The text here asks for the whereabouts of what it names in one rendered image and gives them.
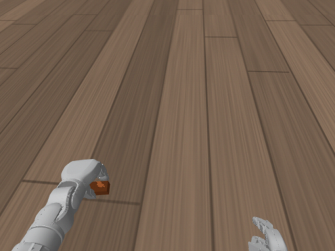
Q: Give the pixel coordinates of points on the left robot hand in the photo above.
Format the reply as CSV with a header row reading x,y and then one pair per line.
x,y
86,171

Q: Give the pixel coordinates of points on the small box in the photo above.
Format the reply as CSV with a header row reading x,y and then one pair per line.
x,y
100,187

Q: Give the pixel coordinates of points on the right robot hand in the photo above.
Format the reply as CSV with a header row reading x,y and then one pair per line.
x,y
273,239

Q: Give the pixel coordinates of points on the left robot arm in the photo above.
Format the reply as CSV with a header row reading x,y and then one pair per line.
x,y
55,219

